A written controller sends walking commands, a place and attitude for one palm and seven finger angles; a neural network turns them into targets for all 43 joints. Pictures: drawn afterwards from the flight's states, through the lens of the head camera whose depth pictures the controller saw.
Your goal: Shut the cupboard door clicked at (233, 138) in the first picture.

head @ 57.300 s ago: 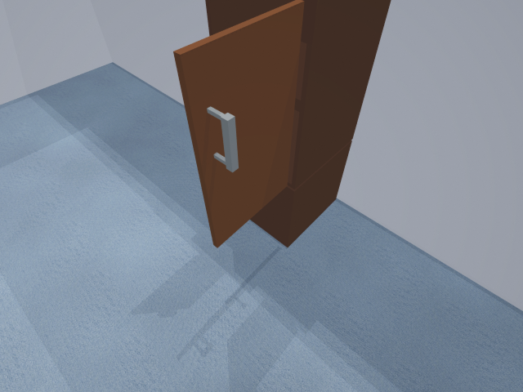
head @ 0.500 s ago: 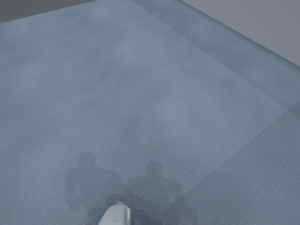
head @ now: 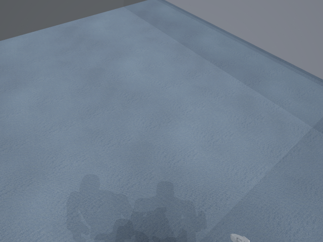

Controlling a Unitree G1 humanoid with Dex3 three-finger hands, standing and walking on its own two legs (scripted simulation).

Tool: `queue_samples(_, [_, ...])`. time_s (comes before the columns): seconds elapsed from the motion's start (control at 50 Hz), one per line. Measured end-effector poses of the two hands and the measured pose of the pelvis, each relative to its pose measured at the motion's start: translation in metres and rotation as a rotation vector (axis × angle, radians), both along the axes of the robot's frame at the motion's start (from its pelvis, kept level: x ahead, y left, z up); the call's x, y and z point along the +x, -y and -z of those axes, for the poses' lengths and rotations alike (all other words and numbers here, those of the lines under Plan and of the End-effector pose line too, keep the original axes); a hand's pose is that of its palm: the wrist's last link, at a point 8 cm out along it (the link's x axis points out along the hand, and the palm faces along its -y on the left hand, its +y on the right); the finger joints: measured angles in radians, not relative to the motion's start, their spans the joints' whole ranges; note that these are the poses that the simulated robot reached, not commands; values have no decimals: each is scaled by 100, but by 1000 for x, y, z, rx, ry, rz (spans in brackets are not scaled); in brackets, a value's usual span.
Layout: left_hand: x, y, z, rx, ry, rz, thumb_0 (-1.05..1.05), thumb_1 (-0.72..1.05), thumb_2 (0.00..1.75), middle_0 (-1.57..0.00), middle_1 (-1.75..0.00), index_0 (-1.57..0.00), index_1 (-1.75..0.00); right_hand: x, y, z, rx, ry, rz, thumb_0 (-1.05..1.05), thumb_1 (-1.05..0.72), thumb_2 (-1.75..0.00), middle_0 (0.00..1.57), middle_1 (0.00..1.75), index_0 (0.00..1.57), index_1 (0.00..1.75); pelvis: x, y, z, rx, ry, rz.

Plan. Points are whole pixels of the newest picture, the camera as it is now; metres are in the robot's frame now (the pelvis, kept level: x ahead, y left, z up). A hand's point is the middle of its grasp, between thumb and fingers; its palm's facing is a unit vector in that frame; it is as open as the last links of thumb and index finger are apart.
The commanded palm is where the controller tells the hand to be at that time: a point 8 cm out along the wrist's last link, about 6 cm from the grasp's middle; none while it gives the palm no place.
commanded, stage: turn to face it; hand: left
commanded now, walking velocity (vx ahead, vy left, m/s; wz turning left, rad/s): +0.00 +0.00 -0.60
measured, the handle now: out of the picture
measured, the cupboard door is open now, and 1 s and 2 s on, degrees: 17 17 17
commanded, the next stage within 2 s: none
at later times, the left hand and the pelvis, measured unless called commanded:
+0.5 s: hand (101, 215) +0.21 +0.21 -0.17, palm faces -0.27 -0.94 -0.22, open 7.4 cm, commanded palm none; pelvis +0.05 +0.03 +0.00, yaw -18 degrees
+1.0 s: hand (130, 207) +0.23 +0.12 -0.16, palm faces -0.58 -0.78 -0.23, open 7.4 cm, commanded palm none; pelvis +0.05 +0.01 +0.00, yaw -36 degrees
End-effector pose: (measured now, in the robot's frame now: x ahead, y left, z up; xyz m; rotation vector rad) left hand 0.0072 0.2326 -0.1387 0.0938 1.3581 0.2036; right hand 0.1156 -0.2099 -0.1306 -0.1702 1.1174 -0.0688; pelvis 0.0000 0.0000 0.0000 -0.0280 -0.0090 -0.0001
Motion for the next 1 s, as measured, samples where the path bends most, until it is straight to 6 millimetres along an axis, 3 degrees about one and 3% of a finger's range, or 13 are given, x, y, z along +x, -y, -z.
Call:
queue_samples(0.12, [57,4,1,58,75,110,1,91,90,-19,-30,-19,-30,-41,45,24,-25,-111,148,0,-90,-90,20,30,20,30,15,12,13,18,-14,77])
queue_samples(0.26, [104,-2,-9,67,77,221,1,91,90,-20,-30,-20,-30,-63,66,0,-99,-140,264,0,-91,-90,20,30,20,29,30,5,0,31,-25,161])
queue_samples(0.34, [135,-14,-3,56,87,283,1,91,90,-20,-30,-20,-30,-63,60,-10,-128,-109,309,0,-91,-90,19,30,20,29,40,-7,0,32,-25,212])
queue_samples(0.46, [188,-28,6,36,119,373,1,91,90,-20,-30,-20,-30,-72,33,-15,-152,-78,351,0,-91,-90,20,30,20,29,50,-26,5,13,-18,295])
queue_samples(0.54, [222,-20,-5,18,164,436,1,91,90,-19,-30,-19,-30,-91,15,-20,-127,-114,391,0,-91,-90,20,30,20,30,52,-29,-3,-2,-13,344])
queue_samples(0.64, [254,7,-17,4,206,532,1,91,90,-19,-30,-19,-30,-118,4,-15,-81,-149,475,0,-90,-90,20,30,20,30,52,-27,-7,-10,-15,412])
queue_samples(0.76, [276,55,-20,11,266,664,1,91,90,-19,-30,-19,-30,-158,13,10,-26,-175,595,0,-90,-90,20,30,20,30,47,-10,7,14,-7,490])
queue_samples(0.82, [272,70,-19,20,276,701,1,91,90,-19,-30,-19,-30,-173,24,19,-24,-202,643,0,-90,-90,20,30,20,30,44,-7,11,9,-5,525])
queue_samples(1.0, [249,67,-11,8,139,752,1,91,90,-20,-30,-20,-30,-159,39,-7,-82,-111,718,0,-91,-90,20,30,20,29,52,-11,-1,31,-4,627])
